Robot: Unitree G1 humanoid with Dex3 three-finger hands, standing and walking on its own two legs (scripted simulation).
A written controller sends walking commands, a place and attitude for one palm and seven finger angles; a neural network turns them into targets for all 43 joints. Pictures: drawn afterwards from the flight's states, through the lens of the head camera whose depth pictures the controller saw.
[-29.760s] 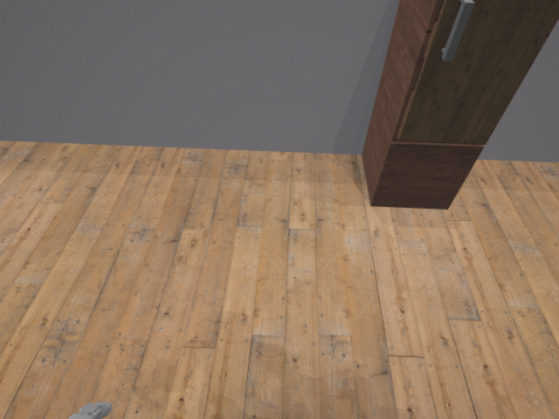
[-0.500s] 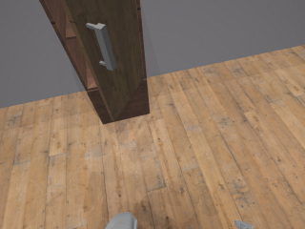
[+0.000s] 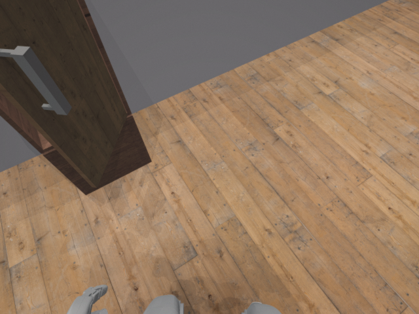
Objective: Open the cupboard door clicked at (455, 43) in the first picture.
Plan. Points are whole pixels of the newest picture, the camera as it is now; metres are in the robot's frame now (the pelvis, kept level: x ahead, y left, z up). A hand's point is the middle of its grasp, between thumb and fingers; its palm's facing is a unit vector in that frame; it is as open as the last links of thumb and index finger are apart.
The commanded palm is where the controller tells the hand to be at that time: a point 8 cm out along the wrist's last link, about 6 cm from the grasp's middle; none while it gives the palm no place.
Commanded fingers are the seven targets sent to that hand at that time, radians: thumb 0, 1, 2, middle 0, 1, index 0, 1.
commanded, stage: walk to a spot facing it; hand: left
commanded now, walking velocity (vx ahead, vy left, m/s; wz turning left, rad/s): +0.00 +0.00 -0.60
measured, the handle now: (36, 83) +0.53 +0.40 +0.10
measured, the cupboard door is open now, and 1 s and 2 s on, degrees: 50 50 50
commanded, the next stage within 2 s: turn to face it in 1.86 s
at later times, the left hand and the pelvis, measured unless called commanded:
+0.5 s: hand (170, 240) +0.27 +0.12 -0.14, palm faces -0.37 -0.91 -0.18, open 7.4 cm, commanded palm none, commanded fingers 0.00 0.90 0.90 -0.20 -0.30 -0.20 -0.30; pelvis +0.08 -0.02 +0.02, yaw -20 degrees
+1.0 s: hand (211, 202) +0.38 +0.03 -0.17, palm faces -0.52 -0.84 -0.16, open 7.4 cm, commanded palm none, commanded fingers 0.00 0.90 0.90 -0.20 -0.30 -0.20 -0.30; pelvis +0.26 -0.12 +0.01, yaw -35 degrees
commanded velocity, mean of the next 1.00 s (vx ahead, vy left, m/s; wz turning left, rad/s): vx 0.30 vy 0.00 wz -0.49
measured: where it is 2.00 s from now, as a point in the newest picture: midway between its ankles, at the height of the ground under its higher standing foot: (315, 215)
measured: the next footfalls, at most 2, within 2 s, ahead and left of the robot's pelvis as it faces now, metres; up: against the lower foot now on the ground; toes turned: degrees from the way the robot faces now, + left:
left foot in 0.22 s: +0.09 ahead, +0.13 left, +0.00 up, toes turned -6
right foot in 0.58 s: +0.15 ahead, -0.19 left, +0.00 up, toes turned -29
